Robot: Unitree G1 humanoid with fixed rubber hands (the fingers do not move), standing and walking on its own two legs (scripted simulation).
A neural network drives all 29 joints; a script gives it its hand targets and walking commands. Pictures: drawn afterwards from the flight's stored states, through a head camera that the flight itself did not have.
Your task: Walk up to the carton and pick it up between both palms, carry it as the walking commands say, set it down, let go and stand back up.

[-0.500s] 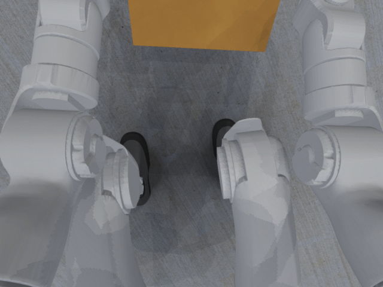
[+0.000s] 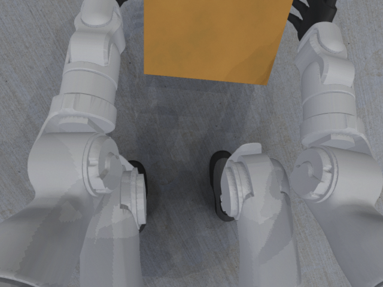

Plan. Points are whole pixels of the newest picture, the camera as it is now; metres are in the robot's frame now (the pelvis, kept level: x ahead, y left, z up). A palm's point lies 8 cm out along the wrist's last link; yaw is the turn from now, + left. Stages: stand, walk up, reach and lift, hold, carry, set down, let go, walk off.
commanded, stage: set down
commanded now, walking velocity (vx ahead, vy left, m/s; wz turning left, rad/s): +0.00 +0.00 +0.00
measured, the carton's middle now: (209, 16) +0.55 -0.07 -0.25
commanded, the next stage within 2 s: none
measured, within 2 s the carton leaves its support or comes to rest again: rests again in 1.70 s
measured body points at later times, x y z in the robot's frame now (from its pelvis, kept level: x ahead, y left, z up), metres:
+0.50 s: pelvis +0.01 +0.00 +0.00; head +0.38 +0.01 +0.26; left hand +0.57 +0.10 -0.17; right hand +0.53 -0.23 -0.16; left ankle +0.09 +0.13 -0.34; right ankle +0.11 -0.13 -0.34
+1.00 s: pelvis +0.01 +0.00 +0.00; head +0.38 +0.01 +0.25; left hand +0.58 +0.10 -0.18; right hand +0.54 -0.23 -0.17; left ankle +0.09 +0.13 -0.34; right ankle +0.11 -0.13 -0.34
